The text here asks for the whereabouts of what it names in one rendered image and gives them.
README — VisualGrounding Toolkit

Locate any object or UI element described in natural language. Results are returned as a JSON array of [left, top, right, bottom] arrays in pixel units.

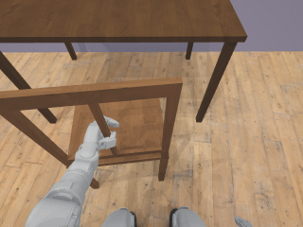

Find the right robot thigh
[[172, 209, 206, 227]]

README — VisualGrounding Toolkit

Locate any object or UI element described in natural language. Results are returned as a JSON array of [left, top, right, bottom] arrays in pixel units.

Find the left robot upper arm
[[27, 197, 82, 227]]

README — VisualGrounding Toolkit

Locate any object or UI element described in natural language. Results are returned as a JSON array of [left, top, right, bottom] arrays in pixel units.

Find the right robot hand
[[234, 216, 253, 227]]

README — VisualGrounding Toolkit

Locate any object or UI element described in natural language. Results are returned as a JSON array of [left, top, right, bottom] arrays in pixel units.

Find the left robot hand
[[83, 115, 119, 150]]

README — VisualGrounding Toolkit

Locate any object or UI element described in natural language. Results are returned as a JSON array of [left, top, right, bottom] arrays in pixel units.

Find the robot thigh
[[101, 210, 134, 227], [172, 209, 206, 227]]

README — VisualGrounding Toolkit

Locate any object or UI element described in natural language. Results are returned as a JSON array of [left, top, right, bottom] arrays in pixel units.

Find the table
[[0, 0, 248, 124]]

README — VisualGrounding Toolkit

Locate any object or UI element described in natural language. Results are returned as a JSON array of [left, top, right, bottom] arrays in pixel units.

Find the chair
[[0, 77, 183, 189]]

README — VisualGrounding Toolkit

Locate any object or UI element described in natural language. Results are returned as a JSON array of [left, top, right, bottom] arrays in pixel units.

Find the robot left forearm
[[25, 142, 99, 227]]

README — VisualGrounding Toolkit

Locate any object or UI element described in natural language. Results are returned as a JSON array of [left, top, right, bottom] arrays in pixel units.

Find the left robot thigh
[[101, 210, 134, 227]]

